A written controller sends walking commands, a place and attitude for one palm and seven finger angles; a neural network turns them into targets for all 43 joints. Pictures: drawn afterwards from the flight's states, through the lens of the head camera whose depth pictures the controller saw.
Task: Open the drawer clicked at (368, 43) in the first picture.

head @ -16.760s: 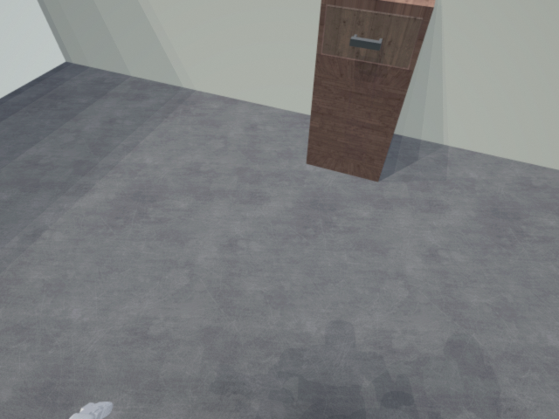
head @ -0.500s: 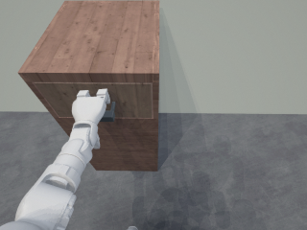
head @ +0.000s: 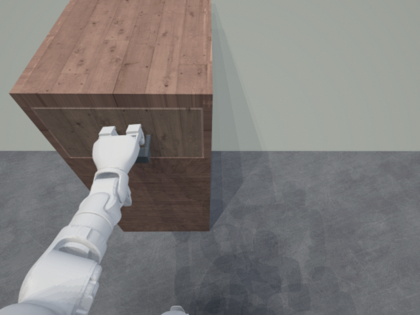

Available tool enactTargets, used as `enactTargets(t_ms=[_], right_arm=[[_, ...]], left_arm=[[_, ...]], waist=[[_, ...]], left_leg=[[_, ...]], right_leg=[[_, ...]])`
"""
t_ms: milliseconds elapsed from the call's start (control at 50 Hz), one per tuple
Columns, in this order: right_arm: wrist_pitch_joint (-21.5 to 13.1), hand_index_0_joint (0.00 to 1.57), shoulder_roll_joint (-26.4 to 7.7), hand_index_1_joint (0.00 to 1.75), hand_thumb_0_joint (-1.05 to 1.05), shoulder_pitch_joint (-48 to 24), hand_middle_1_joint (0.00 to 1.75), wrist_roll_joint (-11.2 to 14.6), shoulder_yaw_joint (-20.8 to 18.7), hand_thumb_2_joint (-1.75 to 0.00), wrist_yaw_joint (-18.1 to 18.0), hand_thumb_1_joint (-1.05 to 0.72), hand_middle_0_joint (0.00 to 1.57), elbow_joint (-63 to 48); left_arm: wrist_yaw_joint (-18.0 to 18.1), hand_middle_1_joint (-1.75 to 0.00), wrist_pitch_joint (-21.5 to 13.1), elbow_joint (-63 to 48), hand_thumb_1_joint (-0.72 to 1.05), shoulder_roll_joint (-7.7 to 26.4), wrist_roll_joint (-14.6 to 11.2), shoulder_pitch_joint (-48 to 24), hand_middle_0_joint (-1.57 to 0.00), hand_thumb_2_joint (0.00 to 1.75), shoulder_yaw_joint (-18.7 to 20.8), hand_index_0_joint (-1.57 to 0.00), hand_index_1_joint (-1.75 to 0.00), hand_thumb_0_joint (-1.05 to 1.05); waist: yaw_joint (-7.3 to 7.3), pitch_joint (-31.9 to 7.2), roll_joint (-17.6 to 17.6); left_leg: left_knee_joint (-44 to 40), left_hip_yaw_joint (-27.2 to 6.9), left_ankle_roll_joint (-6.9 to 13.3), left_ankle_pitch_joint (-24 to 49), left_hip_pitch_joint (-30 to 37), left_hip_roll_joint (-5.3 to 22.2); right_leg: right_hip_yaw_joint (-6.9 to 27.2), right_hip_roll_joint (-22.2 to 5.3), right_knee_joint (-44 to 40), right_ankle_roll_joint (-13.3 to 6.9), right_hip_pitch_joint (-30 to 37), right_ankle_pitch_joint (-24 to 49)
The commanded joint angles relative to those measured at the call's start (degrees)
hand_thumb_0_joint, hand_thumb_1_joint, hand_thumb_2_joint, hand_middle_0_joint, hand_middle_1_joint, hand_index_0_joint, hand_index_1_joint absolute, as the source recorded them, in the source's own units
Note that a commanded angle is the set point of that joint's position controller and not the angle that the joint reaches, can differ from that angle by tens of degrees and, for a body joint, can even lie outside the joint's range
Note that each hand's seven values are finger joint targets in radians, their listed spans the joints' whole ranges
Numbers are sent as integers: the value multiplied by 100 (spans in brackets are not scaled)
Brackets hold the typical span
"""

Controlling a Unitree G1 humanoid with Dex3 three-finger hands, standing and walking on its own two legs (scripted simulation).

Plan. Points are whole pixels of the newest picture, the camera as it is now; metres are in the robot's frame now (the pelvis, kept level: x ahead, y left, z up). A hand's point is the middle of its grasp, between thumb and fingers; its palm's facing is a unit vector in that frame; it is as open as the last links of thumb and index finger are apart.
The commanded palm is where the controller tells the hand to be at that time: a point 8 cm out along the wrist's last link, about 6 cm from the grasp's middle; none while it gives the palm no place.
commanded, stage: lower the fingers behind the handle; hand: left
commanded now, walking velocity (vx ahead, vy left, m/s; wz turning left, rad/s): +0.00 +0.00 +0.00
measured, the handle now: (125, 147) +0.49 +0.19 -0.01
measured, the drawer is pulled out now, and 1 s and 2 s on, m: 0.00 0.00 0.04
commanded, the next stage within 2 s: close the thumb around the handle in 0.70 s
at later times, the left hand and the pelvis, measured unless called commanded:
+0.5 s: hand (127, 171) +0.43 +0.19 -0.03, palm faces -0.04 -0.04 -1.00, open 13.9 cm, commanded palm +0.41 +0.18 +0.02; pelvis -0.01 +0.01 -0.01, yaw +0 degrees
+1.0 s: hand (126, 169) +0.44 +0.19 -0.03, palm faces -0.05 -0.05 -1.00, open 12.8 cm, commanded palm +0.42 +0.18 +0.02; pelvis -0.01 +0.02 -0.01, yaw -1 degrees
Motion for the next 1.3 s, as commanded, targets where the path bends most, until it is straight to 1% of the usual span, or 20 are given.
enactTargets(t_ms=[0, 20, 120, 180, 220, 260, 380, 420, 500, 580, 620, 700, 780, 880, 940, 1080, 1160, 1220, 1260, 1280], right_arm=[[-130, 20, -802, 30, 0, 377, 30, -49, -287, -90, -66, -90, 20, -551], [-141, 20, -803, 30, 0, 378, 30, -49, -286, -90, -77, -90, 20, -529], [-250, 20, -770, 30, 0, 406, 30, -100, -339, -90, -56, -90, 20, -440], [-275, 20, -782, 30, 0, 468, 30, -138, -364, -90, 32, -90, 20, -384], [-268, 20, -830, 30, 0, 449, 30, -154, -371, -90, 47, -90, 20, -345], [-229, 20, -821, 30, 0, 477, 30, -162, -380, -90, 82, -90, 20, -317], [-129, 20, -846, 30, 0, 523, 30, -132, -323, -90, 41, -90, 20, -349], [-123, 20, -850, 30, 0, 487, 30, -112, -288, -90, 0, -90, 20, -378], [-154, 20, -825, 30, 0, 508, 30, -83, -255, -90, -59, -90, 20, -418], [-202, 20, -815, 30, 0, 548, 30, -110, -279, -90, -50, -90, 20, -470], [-210, 20, -795, 30, 0, 537, 30, -114, -296, -90, -18, -90, 20, -448], [-202, 20, -833, 30, 0, 552, 30, -117, -315, -90, 12, -90, 20, -426], [-185, 20, -860, 30, 0, 606, 30, -128, -329, -90, 32, -90, 20, -364], [-149, 20, -876, 30, 0, 625, 30, -106, -304, -90, 2, -90, 20, -385], [-141, 20, -876, 30, 0, 633, 30, -102, -288, -90, -29, -90, 20, -420], [-161, 20, -823, 30, 0, 584, 30, -115, -307, -90, -4, -90, 20, -464], [-156, 20, -835, 30, 0, 582, 30, -124, -317, -90, 17, -90, 20, -456], [-137, 20, -827, 30, 0, 556, 30, -126, -315, -90, 43, -90, 20, -417], [-128, 20, -847, 30, 0, 588, 30, -118, -321, -90, 41, -90, 20, -422], [-121, 20, -836, 30, 0, 611, 30, -127, -328, -90, 50, -90, 20, -436]], left_arm=[[50, -120, -131, -1018, -50, 995, -40, -1829, -30, 30, 266, -30, -120, 0], [23, -120, -233, -1041, -50, 999, -37, -2003, -30, 30, 239, -30, -120, 0], [280, -120, -618, -1310, -50, 1036, 122, -2206, -30, 30, 330, -30, -120, 0], [506, -120, -461, -986, -50, 647, 146, -2159, -30, 30, 124, -30, -120, 0], [613, -120, -355, -1005, -50, 855, 146, -2468, -30, 30, 286, -30, -120, 0], [674, -120, -197, -933, -50, 668, 162, -2487, -30, 30, 135, -30, -120, 0], [515, -120, 192, -699, -50, 684, 52, -2551, -30, 30, 87, -30, -120, 0], [411, -120, 177, -706, -50, 918, 31, -2531, -30, 30, 232, -30, -120, 0], [296, -120, 45, -612, -50, 827, 54, -2431, -30, 30, 114, -30, -120, 0], [284, -120, -173, -800, -50, 864, 57, -2218, -30, 30, 219, -30, -120, 0], [325, -120, -236, -866, -50, 748, 74, -2308, -30, 30, 154, -30, -120, 0], [471, -120, -167, -801, -50, 777, 105, -2251, -30, 30, 193, -30, -120, 0], [558, -120, 20, -664, -50, 743, 89, -2418, -30, 30, 160, -30, -120, 0], [433, -123, 162, -576, -22, 770, 16, -2475, -32, 42, 120, -32, -123, 0], [335, -125, 98, -644, -5, 971, 36, -2318, -33, 49, 261, -33, -125, 0], [306, -129, -114, -720, 34, 621, 24, -2108, -36, 66, 69, -36, -129, 0], [390, -131, -160, -920, 56, 800, 81, -2212, -38, 76, 200, -38, -131, 0], [421, -133, -71, -775, 73, 613, 58, -2294, -39, 83, 72, -39, -133, 0], [442, -134, -15, -790, 84, 796, 82, -2241, -40, 88, 196, -40, -134, 0], [420, -135, 39, -761, 90, 555, 30, -2176, -40, 90, 26, -40, -135, 0]], waist=[[-65, -1951, -284], [-148, -1883, -333], [-123, -2044, 130], [-176, -1922, 56], [-212, -2175, 8], [-221, -2329, 133], [-238, -2226, -87], [-198, -2289, -170], [-251, -1887, -220], [-121, -2063, 21], [-161, -2136, 88], [-172, -2032, -77], [-207, -2011, 74], [-244, -2034, -120], [-159, -2184, -21], [-193, -1956, -17], [-131, -2268, 77], [-223, -2076, -33], [-158, -2204, -16], [-202, -2164, -44]], left_leg=[[-208, -41, 51, 2120, 1635, -12], [-171, -103, 51, 2083, 1593, 2], [31, -199, 3, 2034, 1761, 69], [114, -283, -31, 1992, 1779, 108], [185, -318, -38, 2040, 1776, 122], [204, -320, -62, 2187, 1935, 134], [93, -297, -24, 2005, 1863, 125], [59, -292, -9, 2055, 1790, 118], [3, -272, 14, 1754, 1613, 124], [21, -275, -17, 1943, 1794, 151], [55, -320, -38, 2087, 1860, 165], [62, -310, -34, 1936, 1737, 168], [52, -333, -49, 1969, 1848, 177], [16, -283, -14, 1967, 1767, 149], [15, -278, -19, 2150, 1857, 152], [57, -289, -23, 2105, 1869, 175], [95, -308, -44, 2307, 1957, 180], [107, -337, -44, 2248, 1861, 179], [88, -321, -47, 2289, 1906, 174], [102, -289, -30, 2325, 1922, 161]], right_leg=[[214, -234, -653, 149, 732, 2767], [214, -233, -617, 142, 603, 2660], [113, -193, -360, 83, -80, 2084], [-12, -140, -267, 60, -492, 1802], [-5, -149, -186, 79, -543, 1804], [-57, -128, -133, 80, -596, 1857], [-66, -118, -271, 98, -325, 1831], [-29, -127, -284, 107, -153, 1959], [-15, -140, -385, 111, -280, 1711], [-35, -133, -305, 72, -302, 1748], [-63, -129, -249, 66, -404, 1787], [-57, -119, -273, 79, -451, 1687], [-102, -103, -271, 65, -566, 1613], [-71, -116, -342, 92, -300, 1773], [-58, -117, -303, 84, -192, 1951], [-70, -106, -326, 82, -403, 1834], [-56, -109, -221, 79, -365, 1970], [-78, -104, -234, 81, -468, 1921], [-66, -105, -227, 84, -350, 1985], [-84, -99, -262, 84, -298, 2067]])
